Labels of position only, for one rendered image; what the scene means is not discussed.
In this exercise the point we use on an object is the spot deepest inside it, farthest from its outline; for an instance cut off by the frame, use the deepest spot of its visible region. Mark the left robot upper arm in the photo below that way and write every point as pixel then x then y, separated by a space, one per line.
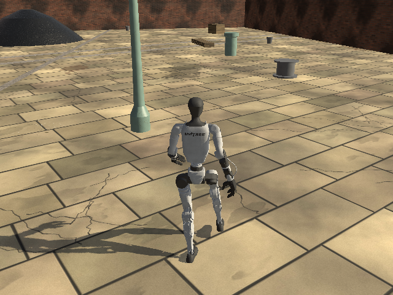
pixel 176 130

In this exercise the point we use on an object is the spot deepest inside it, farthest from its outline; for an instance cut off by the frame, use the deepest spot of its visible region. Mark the right robot thigh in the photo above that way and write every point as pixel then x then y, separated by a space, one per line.
pixel 211 178

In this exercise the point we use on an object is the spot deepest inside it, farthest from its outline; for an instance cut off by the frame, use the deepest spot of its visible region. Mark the robot left foot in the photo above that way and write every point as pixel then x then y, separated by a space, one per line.
pixel 190 257

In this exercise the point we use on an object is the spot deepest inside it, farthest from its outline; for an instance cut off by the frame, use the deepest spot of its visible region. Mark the robot left hand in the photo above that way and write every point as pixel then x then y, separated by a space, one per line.
pixel 180 157

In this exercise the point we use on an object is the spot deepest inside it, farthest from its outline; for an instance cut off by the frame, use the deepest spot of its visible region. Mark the right robot upper arm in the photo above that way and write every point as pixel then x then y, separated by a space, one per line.
pixel 217 139

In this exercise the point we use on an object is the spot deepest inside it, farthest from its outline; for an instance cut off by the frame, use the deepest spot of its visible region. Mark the right robot forearm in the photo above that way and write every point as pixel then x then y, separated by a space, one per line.
pixel 226 167

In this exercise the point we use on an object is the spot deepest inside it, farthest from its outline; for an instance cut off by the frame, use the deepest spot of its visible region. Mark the robot right hand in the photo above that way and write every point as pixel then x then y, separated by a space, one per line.
pixel 232 185

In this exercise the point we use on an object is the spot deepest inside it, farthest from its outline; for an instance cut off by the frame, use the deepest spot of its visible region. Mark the left robot forearm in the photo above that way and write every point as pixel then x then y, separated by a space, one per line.
pixel 173 157

